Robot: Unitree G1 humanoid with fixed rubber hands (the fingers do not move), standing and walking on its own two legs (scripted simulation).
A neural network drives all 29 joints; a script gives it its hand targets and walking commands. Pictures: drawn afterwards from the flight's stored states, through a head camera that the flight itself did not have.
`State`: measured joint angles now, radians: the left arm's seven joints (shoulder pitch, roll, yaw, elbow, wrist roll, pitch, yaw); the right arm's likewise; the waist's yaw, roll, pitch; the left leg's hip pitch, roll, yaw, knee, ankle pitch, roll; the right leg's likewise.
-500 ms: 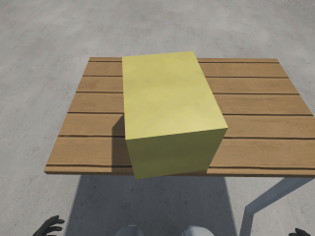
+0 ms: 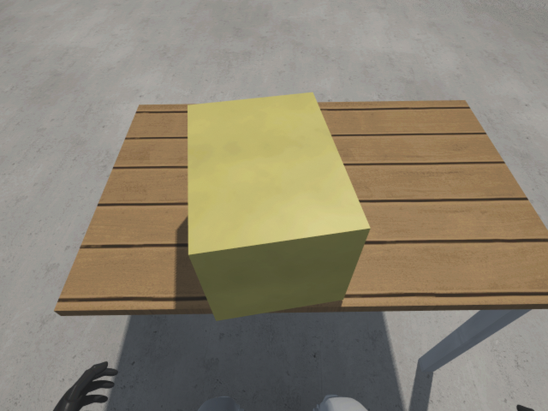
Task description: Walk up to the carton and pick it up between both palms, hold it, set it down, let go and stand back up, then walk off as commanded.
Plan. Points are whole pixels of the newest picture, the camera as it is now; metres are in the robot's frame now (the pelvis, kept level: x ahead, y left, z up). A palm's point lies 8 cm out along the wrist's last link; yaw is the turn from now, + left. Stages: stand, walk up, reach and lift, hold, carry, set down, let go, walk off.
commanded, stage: walk up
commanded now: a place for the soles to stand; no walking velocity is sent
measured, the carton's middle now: (265, 203) +0.44 +0.04 +0.02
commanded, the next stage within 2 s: reach and lift in 0.44 s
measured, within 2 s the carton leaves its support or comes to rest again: neither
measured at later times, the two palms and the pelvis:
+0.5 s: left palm (71, 404) +0.14 +0.32 -0.07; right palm out of the picture +0.08 -0.34 -0.07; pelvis +0.00 +0.01 +0.00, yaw -1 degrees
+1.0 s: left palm (109, 370) +0.18 +0.26 -0.03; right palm out of the picture +0.13 -0.32 -0.04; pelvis +0.00 -0.01 +0.02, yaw -1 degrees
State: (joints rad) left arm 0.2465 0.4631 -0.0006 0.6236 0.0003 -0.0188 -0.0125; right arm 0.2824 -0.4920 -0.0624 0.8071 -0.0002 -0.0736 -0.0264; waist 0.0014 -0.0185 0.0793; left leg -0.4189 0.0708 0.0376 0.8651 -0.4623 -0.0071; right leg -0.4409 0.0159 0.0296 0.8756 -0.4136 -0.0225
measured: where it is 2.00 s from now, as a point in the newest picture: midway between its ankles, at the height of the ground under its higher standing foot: outside the picture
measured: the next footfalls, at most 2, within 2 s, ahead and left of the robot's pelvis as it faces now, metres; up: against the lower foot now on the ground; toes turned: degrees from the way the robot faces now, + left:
none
